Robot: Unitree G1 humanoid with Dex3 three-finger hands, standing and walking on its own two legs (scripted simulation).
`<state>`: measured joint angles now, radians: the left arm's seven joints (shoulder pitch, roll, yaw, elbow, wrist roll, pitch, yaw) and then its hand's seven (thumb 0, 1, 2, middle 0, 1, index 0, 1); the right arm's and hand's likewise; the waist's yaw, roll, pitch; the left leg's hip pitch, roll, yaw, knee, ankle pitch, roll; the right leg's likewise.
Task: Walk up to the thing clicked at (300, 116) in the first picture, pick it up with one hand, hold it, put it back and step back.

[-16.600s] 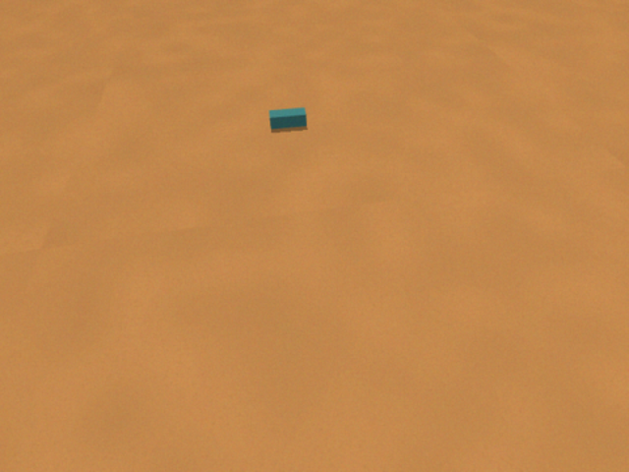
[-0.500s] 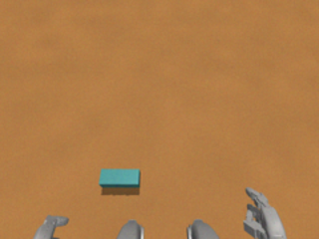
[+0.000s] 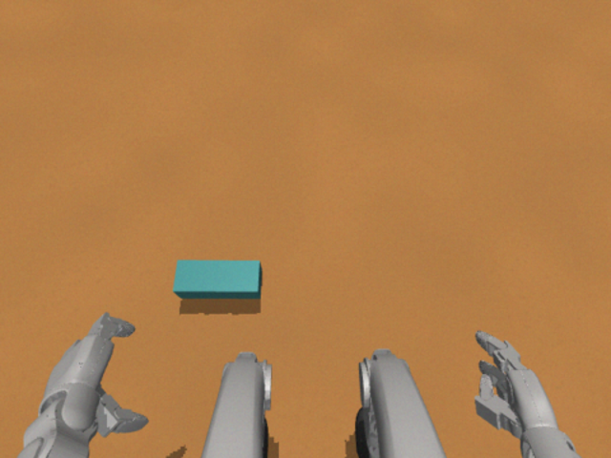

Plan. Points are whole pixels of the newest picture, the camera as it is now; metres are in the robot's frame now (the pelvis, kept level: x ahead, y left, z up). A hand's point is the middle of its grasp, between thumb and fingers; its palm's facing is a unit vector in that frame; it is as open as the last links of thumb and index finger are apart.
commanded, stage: rise first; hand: left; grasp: from above
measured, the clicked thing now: (219, 279) +0.49 +0.23 -0.53
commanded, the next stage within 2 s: approach in 1.42 s
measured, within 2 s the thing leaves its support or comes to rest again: neither
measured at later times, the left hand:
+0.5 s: hand (158, 315) +0.36 +0.29 -0.29, palm faces -0.49 -0.18 -0.85, open 14.1 cm
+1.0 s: hand (172, 294) +0.41 +0.29 -0.36, palm faces -0.45 +0.01 -0.89, open 14.2 cm
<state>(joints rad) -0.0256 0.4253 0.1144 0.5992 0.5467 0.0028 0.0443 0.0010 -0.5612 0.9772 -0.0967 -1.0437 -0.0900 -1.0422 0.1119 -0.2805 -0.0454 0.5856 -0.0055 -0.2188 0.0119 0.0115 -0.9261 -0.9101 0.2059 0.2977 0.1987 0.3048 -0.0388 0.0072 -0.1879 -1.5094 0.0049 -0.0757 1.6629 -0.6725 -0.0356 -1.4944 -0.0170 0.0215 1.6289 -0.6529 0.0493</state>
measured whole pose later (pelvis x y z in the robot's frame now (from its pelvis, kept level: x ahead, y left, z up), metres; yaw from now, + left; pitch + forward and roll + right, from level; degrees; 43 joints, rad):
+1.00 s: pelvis -0.05 +0.02 -0.21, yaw -5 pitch +34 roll -9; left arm -0.88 0.76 0.10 1.36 1.33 -0.33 0.34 0.00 -0.53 1.02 -0.07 -0.97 -0.07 -0.97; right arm 0.14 -0.26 0.01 0.74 -0.13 -0.01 0.13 0.00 -0.90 -0.90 0.20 0.30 0.20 0.30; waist -0.20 0.00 -0.09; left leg -2.26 -0.05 -0.15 2.35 -0.68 -0.02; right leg -2.18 0.01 0.01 2.25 -0.67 0.06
